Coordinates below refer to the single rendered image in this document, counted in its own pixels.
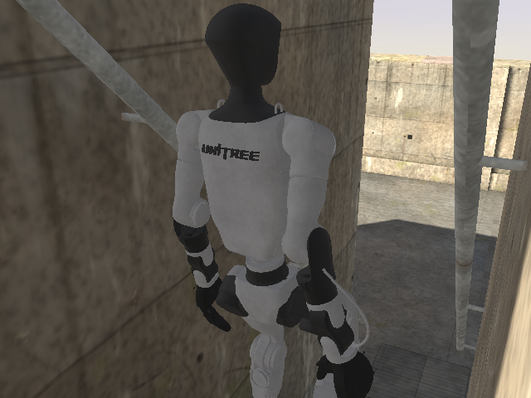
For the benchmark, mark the robot right upper arm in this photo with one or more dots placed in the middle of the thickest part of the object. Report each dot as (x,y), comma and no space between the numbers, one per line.
(311,147)

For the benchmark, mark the left robot hand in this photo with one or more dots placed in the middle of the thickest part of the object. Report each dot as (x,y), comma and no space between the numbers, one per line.
(204,299)

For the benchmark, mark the right robot hand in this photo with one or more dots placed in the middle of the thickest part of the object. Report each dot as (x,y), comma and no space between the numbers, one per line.
(352,379)

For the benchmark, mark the robot left upper arm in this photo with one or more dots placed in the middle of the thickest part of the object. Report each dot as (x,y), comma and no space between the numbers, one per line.
(189,208)

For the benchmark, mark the robot right forearm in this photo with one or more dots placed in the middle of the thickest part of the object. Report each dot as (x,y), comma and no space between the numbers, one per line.
(326,313)

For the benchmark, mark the left robot shin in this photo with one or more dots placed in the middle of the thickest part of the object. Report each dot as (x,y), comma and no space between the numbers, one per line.
(265,383)

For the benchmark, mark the robot torso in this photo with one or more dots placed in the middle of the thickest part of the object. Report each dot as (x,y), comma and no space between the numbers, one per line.
(247,173)

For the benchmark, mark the robot left forearm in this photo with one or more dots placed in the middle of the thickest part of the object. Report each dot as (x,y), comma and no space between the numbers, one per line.
(200,253)

